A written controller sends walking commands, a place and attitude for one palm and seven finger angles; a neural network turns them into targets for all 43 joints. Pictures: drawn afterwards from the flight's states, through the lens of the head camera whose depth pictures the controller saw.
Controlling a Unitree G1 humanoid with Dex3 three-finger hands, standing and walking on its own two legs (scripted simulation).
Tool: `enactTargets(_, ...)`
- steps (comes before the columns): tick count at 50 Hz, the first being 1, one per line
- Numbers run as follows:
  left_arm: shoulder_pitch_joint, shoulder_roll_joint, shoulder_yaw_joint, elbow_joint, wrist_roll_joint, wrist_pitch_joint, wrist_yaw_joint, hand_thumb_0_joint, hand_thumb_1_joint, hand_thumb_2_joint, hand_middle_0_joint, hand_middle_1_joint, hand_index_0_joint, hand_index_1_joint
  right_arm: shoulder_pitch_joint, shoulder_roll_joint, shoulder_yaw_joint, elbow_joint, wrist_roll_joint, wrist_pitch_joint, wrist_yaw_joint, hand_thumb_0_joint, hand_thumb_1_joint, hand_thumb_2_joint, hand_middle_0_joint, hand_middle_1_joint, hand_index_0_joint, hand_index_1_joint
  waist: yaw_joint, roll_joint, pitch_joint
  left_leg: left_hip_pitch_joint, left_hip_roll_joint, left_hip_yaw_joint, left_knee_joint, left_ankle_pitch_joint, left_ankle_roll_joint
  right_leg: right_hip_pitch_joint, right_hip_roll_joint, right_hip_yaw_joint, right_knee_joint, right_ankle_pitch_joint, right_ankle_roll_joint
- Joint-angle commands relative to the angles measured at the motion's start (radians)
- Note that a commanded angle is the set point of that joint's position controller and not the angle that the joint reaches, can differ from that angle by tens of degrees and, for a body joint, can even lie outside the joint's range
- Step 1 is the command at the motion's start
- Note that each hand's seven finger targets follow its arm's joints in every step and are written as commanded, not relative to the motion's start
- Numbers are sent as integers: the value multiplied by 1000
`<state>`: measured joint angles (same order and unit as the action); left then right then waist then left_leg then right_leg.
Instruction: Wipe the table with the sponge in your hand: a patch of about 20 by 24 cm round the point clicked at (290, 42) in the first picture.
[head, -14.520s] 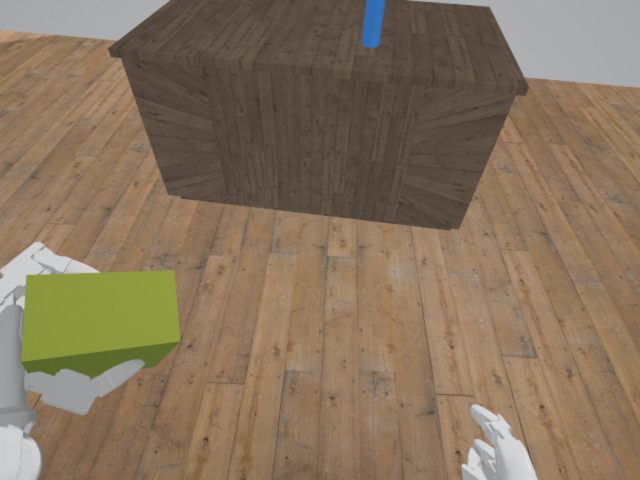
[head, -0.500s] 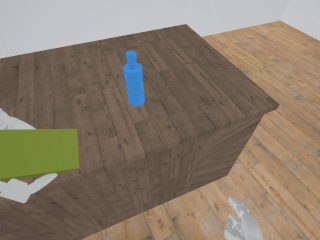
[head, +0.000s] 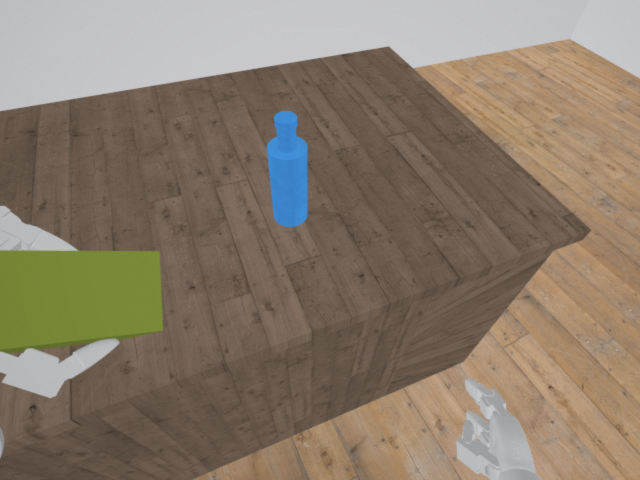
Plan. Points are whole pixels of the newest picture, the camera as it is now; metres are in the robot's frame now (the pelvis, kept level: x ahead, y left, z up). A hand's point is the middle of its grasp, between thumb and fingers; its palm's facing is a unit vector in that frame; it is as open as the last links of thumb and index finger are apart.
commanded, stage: come to a stop and stand still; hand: left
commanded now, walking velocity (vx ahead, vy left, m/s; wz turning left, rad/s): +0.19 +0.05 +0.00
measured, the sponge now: (96, 302) +0.23 +0.21 +0.17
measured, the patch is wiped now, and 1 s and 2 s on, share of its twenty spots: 0.00 0.00 0.00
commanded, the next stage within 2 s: look again from close up in 1.38 s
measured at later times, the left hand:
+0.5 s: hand (44, 279) +0.24 +0.25 +0.19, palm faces +0.36 -0.84 -0.40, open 10.3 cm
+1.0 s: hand (5, 317) +0.23 +0.30 +0.15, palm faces +0.30 -0.85 -0.42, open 10.3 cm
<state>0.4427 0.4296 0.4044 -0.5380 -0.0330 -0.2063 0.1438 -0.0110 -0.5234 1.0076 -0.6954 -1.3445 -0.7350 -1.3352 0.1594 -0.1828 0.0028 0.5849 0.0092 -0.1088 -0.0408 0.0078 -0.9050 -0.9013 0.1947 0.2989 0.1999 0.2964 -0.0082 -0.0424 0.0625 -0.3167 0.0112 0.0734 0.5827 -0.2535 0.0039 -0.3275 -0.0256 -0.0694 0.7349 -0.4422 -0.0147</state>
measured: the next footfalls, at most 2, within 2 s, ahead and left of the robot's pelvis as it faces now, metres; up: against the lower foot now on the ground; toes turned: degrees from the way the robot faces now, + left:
none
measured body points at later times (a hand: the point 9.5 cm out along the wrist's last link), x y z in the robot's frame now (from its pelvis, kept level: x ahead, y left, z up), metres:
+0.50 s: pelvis +0.03 +0.02 +0.01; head +0.05 +0.03 +0.46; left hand +0.22 +0.30 +0.22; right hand +0.22 -0.20 -0.06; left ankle +0.05 +0.14 -0.73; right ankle +0.01 -0.08 -0.73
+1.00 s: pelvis +0.00 +0.05 +0.01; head +0.05 +0.09 +0.45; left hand +0.20 +0.35 +0.17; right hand +0.14 -0.20 -0.07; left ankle +0.05 +0.14 -0.73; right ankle +0.01 -0.08 -0.73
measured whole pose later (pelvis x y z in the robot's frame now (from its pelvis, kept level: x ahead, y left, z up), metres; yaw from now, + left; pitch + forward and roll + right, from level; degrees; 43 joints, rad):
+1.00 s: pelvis +0.00 +0.05 +0.01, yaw +0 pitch +0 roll -2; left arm 0.46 0.48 0.38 -0.47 -0.05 -0.27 0.11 -0.01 -0.52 1.01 -0.70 -1.34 -0.74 -1.33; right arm 0.26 -0.24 0.01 0.61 0.00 -0.12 -0.01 0.01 -0.90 -0.90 0.20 0.30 0.20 0.30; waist -0.01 -0.07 0.10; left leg -0.35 0.01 0.06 0.56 -0.21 0.05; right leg -0.26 -0.03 -0.08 0.50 -0.25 0.01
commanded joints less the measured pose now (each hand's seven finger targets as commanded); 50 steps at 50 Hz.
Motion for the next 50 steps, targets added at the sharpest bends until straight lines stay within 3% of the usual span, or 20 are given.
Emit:
enactTargets(1,40,111,100,-185,-13,-59,14,0,100,1300,-1200,-1600,-1200,-1600,-49,-138,-37,-129,13,-42,0,0,-900,-900,200,300,200,300,20,140,-190,-45,121,-104,-47,55,81,214,-12,8,-329,235,-6)
enactTargets(3,-8,125,110,-133,-19,-45,10,0,100,1300,-1200,-1600,-1200,-1600,-30,-127,-40,-128,4,-38,4,0,-900,-900,200,300,200,300,5,-145,-151,-172,-10,-4,175,-160,17,205,-223,369,-432,216,-112)
enactTargets(4,-17,112,84,-143,-30,-32,10,0,100,1300,-1200,-1600,-1200,-1600,-28,-137,-61,-131,20,-30,7,0,-900,-900,200,300,200,300,13,-262,-110,-250,-20,-16,334,-174,3,222,-328,518,-477,285,-185)
enactTargets(6,-71,90,76,-111,-27,-43,12,0,100,1300,-1200,-1600,-1200,-1600,-43,-132,-41,-120,15,-34,11,0,-900,-900,200,300,200,300,10,-140,-75,-304,39,-90,401,-201,-5,239,-359,446,-447,556,-227)
enactTargets(8,-83,101,75,-98,-11,-53,16,0,100,1300,-1200,-1600,-1200,-1600,-55,-96,-7,-108,-1,-32,6,0,-900,-900,200,300,200,300,16,-61,-111,-146,46,-52,153,-149,10,233,-264,222,-330,776,-147)
enactTargets(11,-86,76,34,-147,-10,-52,19,0,100,1300,-1200,-1600,-1200,-1600,-76,-93,-17,-108,-7,-49,-13,0,-900,-900,200,300,200,300,16,42,-227,185,0,3,-182,242,20,236,-129,69,-176,770,-32)
enactTargets(13,-101,86,18,-252,-5,-42,27,0,100,1300,-1200,-1600,-1200,-1600,-71,-134,-46,-134,-1,-50,-13,0,-900,-900,200,300,200,300,31,127,-279,335,169,-145,-121,621,72,108,-71,59,-116,486,15)
enactTargets(15,-45,76,20,-235,-1,-19,26,0,100,1300,-1200,-1600,-1200,-1600,-74,-142,-53,-151,4,-45,-10,0,-900,-900,200,300,200,300,37,109,-202,243,220,-194,-159,557,86,84,-28,59,-176,141,16)
enactTargets(17,-41,117,63,-280,2,-13,28,0,100,1300,-1200,-1600,-1200,-1600,-88,-124,-23,-150,-8,-41,-13,0,-900,-900,200,300,200,300,33,184,-152,109,194,-198,-182,468,61,169,-31,38,-271,256,17)
enactTargets(21,22,109,83,-267,-20,-12,27,0,100,1300,-1200,-1600,-1200,-1600,-72,-125,-26,-150,1,-36,-22,0,-900,-900,200,300,200,300,20,106,-207,113,124,-124,-147,382,7,247,-43,68,-332,512,-4)
enactTargets(28,33,76,46,-177,-36,33,16,0,100,1300,-1200,-1600,-1200,-1600,-68,-130,-20,-150,-2,-18,-33,0,-900,-900,200,300,200,300,17,114,-206,128,128,-103,-193,253,-3,225,-38,78,-387,473,11)
enactTargets(29,-971,829,300,-530,-6,-150,16,0,100,1300,-1200,-1600,-1200,-1600,111,-164,128,-244,76,26,-119,0,-900,-900,200,300,200,300,-54,327,-165,15,61,-132,-191,55,36,140,-31,74,-343,159,56)
enactTargets(30,-569,312,262,-24,29,-68,9,0,100,1300,-1200,-1600,-1200,-1600,76,-95,-13,-201,37,-19,-88,0,-900,-900,200,300,200,300,17,122,-80,46,121,-95,-123,31,24,-6,-71,45,-389,86,12)
enactTargets(31,-475,258,171,7,16,-41,6,0,100,1300,-1200,-1600,-1200,-1600,-24,-137,0,-160,-3,-34,-42,0,-900,-900,200,300,200,300,7,34,-61,93,85,-73,-144,4,10,-11,-43,72,-432,132,-11)
enactTargets(34,-330,235,119,105,-8,-49,-7,0,100,1300,-1200,-1600,-1200,-1600,-20,-190,-24,-147,-17,-58,1,0,-900,-900,200,300,200,300,27,4,-191,167,45,-75,-9,25,13,-33,-116,198,-410,283,-66)
enactTargets(37,-134,118,28,-63,-21,-79,-19,0,100,1300,-1200,-1600,-1200,-1600,52,-184,-36,-177,0,-62,43,0,-900,-900,200,300,200,300,45,-19,-222,100,50,-74,-1,147,19,116,-152,166,-348,504,-63)
enactTargets(40,-8,136,71,-158,-25,-98,-9,0,100,1300,-1200,-1600,-1200,-1600,44,-183,-47,-179,-2,-72,52,0,-900,-900,200,300,200,300,49,17,-236,144,72,-80,-62,203,25,114,-107,102,-304,478,-36)
enactTargets(43,-35,213,157,-180,-35,-122,1,0,100,1300,-1200,-1600,-1200,-1600,-7,-183,-40,-167,-10,-68,42,0,-900,-900,200,300,200,300,36,-7,-154,76,64,-99,-87,103,10,72,-108,91,-333,375,-32)
enactTargets(44,-71,286,208,-199,-38,-127,10,0,100,1300,-1200,-1600,-1200,-1600,-33,-189,-34,-160,-8,-68,39,0,-900,-900,200,300,200,300,32,46,-174,93,64,-120,-109,62,11,50,-94,91,-315,291,-32)
enactTargets(50,-112,246,153,-179,-41,-140,7,0,100,1300,-1200,-1600,-1200,-1600,19,-177,-36,-124,-10,-83,28,0,-900,-900,200,300,200,300,32,186,-177,42,104,-159,-169,-9,19,98,-81,34,-291,252,-21)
